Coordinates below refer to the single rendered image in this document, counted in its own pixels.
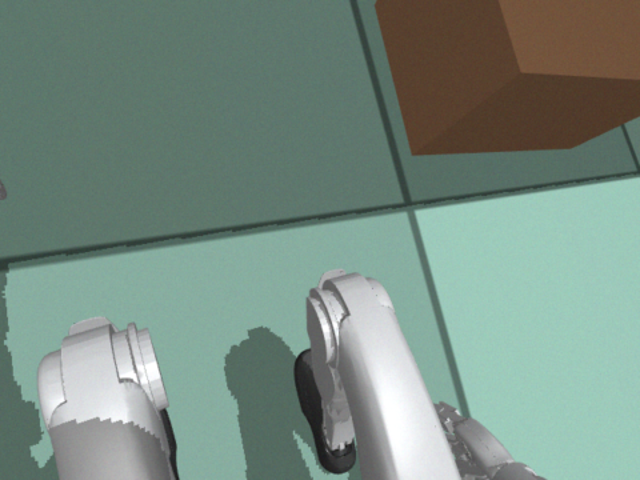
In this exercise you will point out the right robot arm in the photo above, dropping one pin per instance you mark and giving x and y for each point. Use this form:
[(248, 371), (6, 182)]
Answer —
[(516, 471)]

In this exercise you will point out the right robot foot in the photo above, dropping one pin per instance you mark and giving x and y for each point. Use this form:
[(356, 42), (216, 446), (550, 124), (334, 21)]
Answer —
[(335, 461)]

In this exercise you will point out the right robot hand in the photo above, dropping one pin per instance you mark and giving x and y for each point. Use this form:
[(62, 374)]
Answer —
[(479, 453)]

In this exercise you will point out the left robot foot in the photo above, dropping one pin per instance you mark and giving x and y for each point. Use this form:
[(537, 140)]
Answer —
[(171, 441)]

